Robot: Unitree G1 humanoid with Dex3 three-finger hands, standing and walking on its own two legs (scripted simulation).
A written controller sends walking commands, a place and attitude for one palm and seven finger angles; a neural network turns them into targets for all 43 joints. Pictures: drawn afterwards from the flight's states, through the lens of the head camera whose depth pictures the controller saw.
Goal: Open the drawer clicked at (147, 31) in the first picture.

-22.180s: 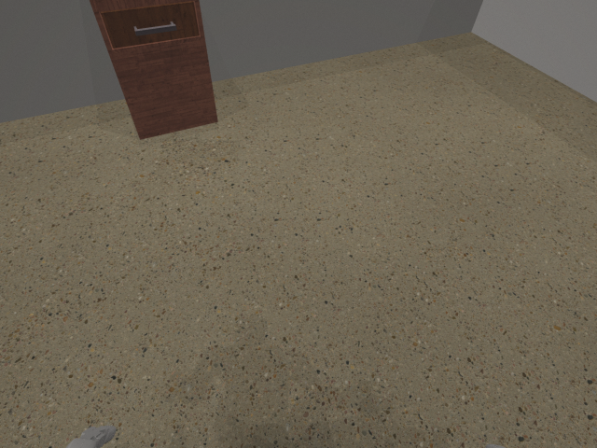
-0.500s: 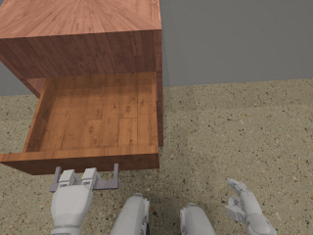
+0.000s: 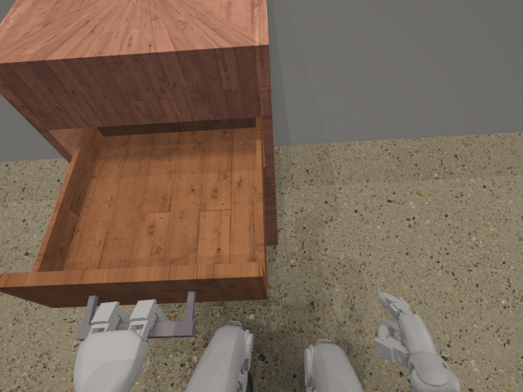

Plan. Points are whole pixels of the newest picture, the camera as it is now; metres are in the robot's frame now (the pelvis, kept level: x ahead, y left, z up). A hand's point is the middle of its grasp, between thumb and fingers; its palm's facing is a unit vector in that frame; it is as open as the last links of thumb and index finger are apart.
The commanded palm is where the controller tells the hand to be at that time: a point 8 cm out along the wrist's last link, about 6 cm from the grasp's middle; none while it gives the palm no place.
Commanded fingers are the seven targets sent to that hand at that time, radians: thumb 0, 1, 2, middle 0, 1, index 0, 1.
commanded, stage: pull the drawer open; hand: left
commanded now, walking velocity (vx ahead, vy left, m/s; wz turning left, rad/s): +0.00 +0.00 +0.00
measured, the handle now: (139, 316) +0.22 +0.22 -0.05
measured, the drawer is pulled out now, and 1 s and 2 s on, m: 0.29 0.30 0.30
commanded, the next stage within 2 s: open the thumb to release the handle in 0.30 s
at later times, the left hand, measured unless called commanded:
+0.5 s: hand (130, 367) +0.16 +0.22 -0.06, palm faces -0.13 -0.10 -0.99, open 5.9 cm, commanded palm +0.13 +0.22 -0.02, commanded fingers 0.00 0.48 0.72 -0.37 -1.30 -0.37 -1.30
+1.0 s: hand (127, 365) +0.16 +0.23 -0.07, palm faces -0.10 -0.11 -0.99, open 13.2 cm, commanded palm +0.14 +0.22 -0.02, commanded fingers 0.00 -0.50 0.30 -0.30 -1.20 -0.30 -1.20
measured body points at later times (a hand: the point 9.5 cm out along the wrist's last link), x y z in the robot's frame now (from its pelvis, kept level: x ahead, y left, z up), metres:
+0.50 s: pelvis -0.01 +0.00 -0.01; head +0.11 -0.03 +0.43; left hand +0.16 +0.22 -0.01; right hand +0.23 -0.21 -0.13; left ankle +0.03 +0.12 -0.57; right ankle +0.00 -0.09 -0.57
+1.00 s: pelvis -0.02 +0.00 +0.00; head +0.09 -0.01 +0.43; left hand +0.16 +0.23 -0.01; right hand +0.21 -0.21 -0.13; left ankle +0.03 +0.12 -0.57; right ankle +0.00 -0.09 -0.57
